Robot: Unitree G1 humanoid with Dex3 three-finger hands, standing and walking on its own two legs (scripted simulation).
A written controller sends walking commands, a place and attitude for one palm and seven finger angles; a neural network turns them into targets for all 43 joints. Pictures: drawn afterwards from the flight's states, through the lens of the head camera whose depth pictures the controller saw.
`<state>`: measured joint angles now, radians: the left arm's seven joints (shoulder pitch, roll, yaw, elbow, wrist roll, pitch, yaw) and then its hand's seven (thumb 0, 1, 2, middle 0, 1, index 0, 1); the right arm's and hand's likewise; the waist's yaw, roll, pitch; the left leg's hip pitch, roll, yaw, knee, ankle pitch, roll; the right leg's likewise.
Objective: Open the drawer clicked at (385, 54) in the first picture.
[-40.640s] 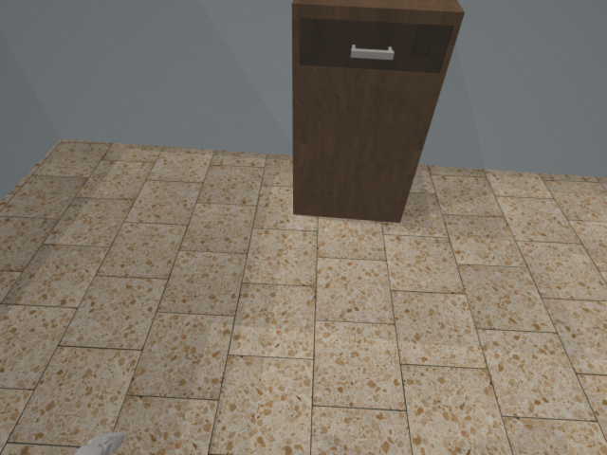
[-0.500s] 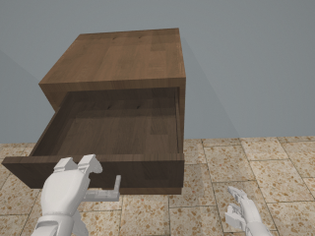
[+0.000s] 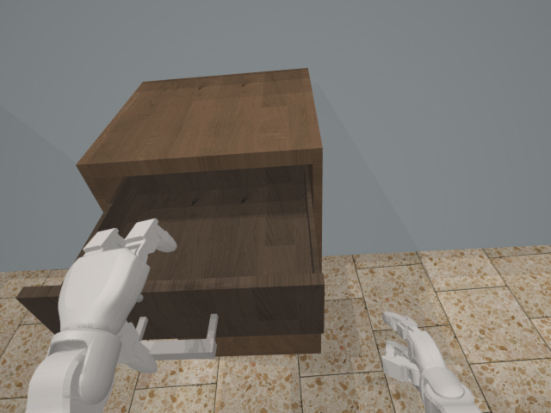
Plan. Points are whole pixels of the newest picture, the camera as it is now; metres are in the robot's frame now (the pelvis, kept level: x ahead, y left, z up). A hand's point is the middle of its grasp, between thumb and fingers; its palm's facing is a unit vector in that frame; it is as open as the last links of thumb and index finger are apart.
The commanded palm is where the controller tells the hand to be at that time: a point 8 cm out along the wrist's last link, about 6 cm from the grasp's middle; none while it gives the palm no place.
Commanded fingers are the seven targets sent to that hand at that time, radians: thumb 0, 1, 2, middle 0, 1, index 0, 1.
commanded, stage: lift the hand off the handle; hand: left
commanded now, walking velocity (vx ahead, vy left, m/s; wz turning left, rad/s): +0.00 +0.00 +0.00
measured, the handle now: (174, 336) +0.22 +0.20 +0.01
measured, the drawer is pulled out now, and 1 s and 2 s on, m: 0.29 0.29 0.29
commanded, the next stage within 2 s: draw the hand back to the body in 0.16 s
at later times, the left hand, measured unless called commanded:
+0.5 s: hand (125, 292) +0.20 +0.22 +0.15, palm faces +0.18 -0.10 -0.98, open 13.8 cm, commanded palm +0.14 +0.21 +0.21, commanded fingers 0.00 -0.50 0.30 -0.30 -1.20 -0.30 -1.20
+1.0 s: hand (128, 298) +0.19 +0.21 +0.16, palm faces +0.30 -0.79 -0.53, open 13.7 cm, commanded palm +0.14 +0.24 +0.20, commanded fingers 0.00 -0.22 0.42 -0.28 -1.02 -0.28 -1.02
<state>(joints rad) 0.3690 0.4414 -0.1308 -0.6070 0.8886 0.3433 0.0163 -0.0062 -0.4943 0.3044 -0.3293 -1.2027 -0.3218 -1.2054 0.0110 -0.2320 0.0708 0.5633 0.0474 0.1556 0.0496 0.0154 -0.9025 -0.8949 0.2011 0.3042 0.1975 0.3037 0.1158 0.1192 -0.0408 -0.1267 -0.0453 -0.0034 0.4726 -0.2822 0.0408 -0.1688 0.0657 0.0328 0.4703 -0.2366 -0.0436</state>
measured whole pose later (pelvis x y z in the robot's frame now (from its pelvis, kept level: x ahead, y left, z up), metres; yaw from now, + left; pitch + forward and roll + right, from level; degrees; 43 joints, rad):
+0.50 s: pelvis -0.01 -0.02 +0.00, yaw +1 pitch -4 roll +0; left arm 0.28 0.51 -0.04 -0.49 0.86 0.33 -0.01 -0.01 -0.50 0.30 -0.32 -1.20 -0.32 -1.20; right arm 0.03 -0.24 0.07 0.61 0.05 0.14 0.02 0.02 -0.90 -0.90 0.20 0.30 0.20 0.30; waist 0.11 0.12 -0.01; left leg -0.14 -0.03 -0.02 0.48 -0.27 0.02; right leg -0.17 0.08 0.01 0.46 -0.22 -0.07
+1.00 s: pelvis +0.01 -0.01 +0.00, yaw +3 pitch -4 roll -1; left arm 0.49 0.37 0.18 -0.59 0.09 0.03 0.06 -0.01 -0.45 0.32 -0.32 -1.17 -0.32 -1.17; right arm 0.11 -0.20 0.06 0.56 0.02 -0.05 -0.05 0.02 -0.90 -0.89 0.20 0.30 0.20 0.30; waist 0.07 0.07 0.02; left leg -0.14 -0.04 -0.05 0.50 -0.30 0.03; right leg -0.15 0.07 -0.02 0.47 -0.25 -0.06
